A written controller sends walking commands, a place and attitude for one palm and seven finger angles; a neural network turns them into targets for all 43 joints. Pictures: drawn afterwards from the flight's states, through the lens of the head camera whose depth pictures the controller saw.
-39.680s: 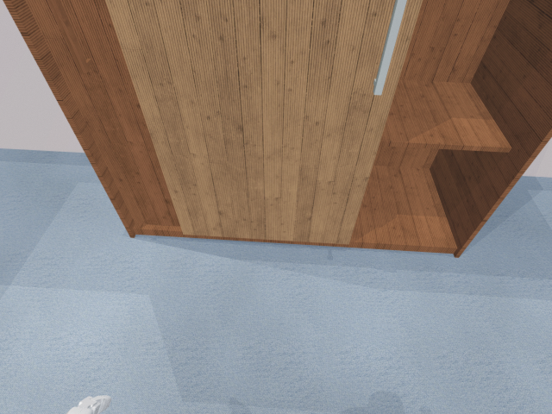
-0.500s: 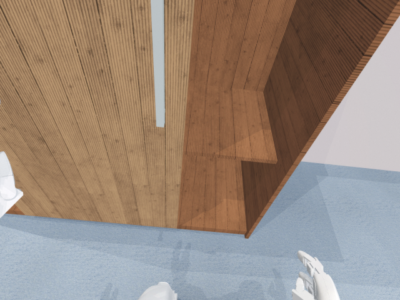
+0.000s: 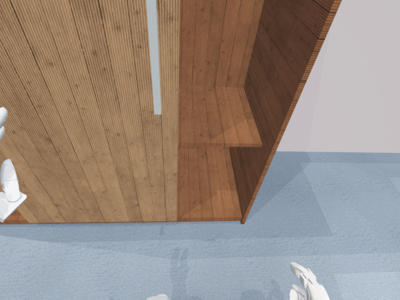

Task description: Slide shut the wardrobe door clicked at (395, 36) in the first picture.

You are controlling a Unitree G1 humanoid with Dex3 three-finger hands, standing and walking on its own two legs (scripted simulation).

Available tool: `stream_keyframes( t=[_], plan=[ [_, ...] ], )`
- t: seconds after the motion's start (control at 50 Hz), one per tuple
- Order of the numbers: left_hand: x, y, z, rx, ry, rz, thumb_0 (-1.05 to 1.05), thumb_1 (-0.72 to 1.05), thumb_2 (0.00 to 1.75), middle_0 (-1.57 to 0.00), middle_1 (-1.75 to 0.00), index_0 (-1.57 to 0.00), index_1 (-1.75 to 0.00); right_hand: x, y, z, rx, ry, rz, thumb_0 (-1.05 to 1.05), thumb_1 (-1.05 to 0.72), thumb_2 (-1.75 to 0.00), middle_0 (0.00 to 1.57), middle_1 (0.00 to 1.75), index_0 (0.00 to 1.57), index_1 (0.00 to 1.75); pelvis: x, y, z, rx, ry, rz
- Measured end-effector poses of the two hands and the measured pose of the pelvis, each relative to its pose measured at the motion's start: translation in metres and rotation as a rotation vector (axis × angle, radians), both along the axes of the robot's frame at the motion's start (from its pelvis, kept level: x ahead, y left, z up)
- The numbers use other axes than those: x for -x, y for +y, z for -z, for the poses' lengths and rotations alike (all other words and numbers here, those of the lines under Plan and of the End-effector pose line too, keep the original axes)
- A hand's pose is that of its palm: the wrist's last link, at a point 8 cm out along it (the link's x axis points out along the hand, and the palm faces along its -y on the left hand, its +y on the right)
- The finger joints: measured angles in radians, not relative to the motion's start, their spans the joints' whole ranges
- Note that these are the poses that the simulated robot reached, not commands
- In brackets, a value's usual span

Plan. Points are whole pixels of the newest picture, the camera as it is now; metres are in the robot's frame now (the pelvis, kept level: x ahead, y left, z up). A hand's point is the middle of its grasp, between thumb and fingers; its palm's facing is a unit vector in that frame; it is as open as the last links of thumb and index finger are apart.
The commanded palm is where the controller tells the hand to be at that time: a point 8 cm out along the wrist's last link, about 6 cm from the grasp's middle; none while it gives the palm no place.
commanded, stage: stop stepping back and stand still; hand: left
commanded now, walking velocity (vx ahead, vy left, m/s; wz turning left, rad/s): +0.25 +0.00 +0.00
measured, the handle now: (155, 58) +0.62 +0.15 +0.19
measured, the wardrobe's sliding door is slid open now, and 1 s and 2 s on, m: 0.35 0.35 0.35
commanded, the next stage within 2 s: let the arm hang, fingers relaxed in 0.88 s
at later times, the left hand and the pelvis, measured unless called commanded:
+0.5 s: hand out of the picture +0.13 +0.28 +0.18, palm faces +0.46 -0.81 -0.37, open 7.4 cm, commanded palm +0.08 +0.31 +0.19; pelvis -0.07 +0.02 +0.00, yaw -2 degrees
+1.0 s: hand out of the picture +0.15 +0.29 +0.16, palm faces +0.44 -0.81 -0.38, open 7.4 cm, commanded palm none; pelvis -0.06 +0.03 +0.00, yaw -1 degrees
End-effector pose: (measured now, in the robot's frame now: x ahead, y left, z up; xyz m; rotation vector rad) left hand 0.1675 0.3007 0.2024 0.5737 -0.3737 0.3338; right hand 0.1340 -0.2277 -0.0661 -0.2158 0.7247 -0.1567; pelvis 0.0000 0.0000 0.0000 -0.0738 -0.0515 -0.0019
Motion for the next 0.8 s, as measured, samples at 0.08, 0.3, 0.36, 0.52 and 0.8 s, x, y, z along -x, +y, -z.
stream_keyframes(
  t=[0.08, 0.3, 0.36, 0.52, 0.8],
  plan=[
    [0.017, 0.004, 0.014, 0.076, -0.007, 0.0, 0.01, 0.88, 0.9, -0.21, -0.3, -0.21, -0.31, 0.026, -0.012, 0.001, 0.04, 0.039, 0.055, 0.01, -0.9, -0.9, 0.21, 0.3, 0.2, 0.3, 0.01, 0.005, 0.004, -0.02, 0.009, 0.032],
    [0.044, 0.003, -0.004, 0.051, -0.087, 0.022, 0.02, 0.89, 0.9, -0.21, -0.3, -0.21, -0.31, 0.079, 0.001, -0.003, 0.017, 0.009, 0.08, 0.01, -0.91, -0.9, 0.2, 0.3, 0.2, 0.3, 0.045, 0.01, -0.004, -0.047, -0.021, 0.03],
    [0.058, 0.003, -0.007, -0.022, -0.063, 0.011, 0.02, 0.89, 0.9, -0.21, -0.3, -0.21, -0.31, 0.083, 0.004, 0.008, -0.01, 0.028, 0.054, 0.01, -0.91, -0.9, 0.21, 0.3, 0.2, 0.3, 0.05, 0.008, 0.001, -0.046, -0.01, 0.02],
    [0.077, 0.02, 0.016, 0.12, -0.019, -0.061, 0.01, 0.88, 0.9, -0.21, -0.3, -0.21, -0.31, 0.087, 0.004, 0.007, 0.045, 0.061, 0.048, 0.02, -0.91, -0.9, 0.21, 0.3, 0.2, 0.3, 0.068, 0.018, 0.0, -0.06, 0.013, 0.033],
    [0.08, 0.023, -0.004, -0.009, 0.005, -0.055, 0.02, 0.89, 0.9, -0.21, -0.3, -0.21, -0.31, 0.081, 0.025, 0.0, -0.021, -0.01, 0.016, 0.01, -0.9, -0.9, 0.21, 0.3, 0.2, 0.3, 0.071, 0.021, -0.005, -0.049, 0.015, 0.019]
  ],
)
